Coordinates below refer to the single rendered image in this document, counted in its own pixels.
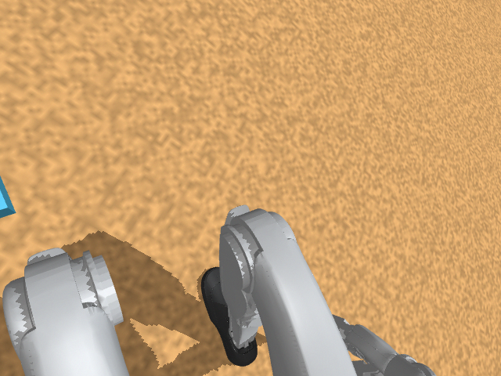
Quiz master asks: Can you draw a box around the right robot hand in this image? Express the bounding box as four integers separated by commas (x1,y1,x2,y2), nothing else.
332,314,399,376

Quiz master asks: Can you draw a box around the carton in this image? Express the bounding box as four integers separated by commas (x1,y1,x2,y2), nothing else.
0,176,16,218

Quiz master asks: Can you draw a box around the right robot arm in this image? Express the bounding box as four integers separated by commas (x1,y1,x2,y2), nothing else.
384,354,437,376

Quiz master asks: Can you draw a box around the right robot foot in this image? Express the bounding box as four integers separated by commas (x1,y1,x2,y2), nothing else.
201,267,258,367

